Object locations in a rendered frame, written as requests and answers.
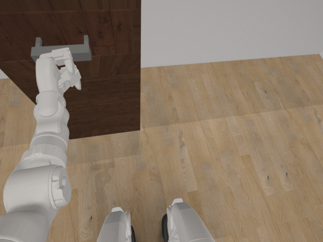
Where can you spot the handle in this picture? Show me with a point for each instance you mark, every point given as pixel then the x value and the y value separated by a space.
pixel 80 52

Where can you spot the robot left hand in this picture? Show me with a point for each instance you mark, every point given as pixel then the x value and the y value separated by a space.
pixel 48 74

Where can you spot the robot right thigh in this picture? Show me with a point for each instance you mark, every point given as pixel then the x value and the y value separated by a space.
pixel 187 223

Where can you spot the cabinet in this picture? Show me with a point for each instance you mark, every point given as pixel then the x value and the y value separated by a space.
pixel 109 99

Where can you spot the drawer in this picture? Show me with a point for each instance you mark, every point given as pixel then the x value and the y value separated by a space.
pixel 109 31

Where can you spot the robot left upper arm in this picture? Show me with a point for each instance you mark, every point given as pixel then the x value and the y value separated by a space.
pixel 33 197

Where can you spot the right robot shin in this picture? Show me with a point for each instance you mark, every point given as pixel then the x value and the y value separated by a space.
pixel 173 236

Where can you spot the robot left forearm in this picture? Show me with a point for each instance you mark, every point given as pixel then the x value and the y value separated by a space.
pixel 50 140

